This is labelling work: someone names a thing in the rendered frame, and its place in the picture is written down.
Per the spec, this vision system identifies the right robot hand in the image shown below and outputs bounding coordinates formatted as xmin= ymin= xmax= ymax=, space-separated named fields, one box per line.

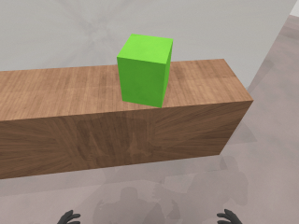
xmin=217 ymin=209 xmax=242 ymax=224

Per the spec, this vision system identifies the pedestal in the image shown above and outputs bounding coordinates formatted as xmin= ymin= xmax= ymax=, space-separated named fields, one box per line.
xmin=0 ymin=59 xmax=254 ymax=179

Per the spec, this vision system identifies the left robot hand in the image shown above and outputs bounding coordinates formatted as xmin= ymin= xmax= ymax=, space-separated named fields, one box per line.
xmin=57 ymin=210 xmax=81 ymax=224

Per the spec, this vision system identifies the carton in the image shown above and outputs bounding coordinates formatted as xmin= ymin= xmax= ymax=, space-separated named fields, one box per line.
xmin=117 ymin=34 xmax=174 ymax=108

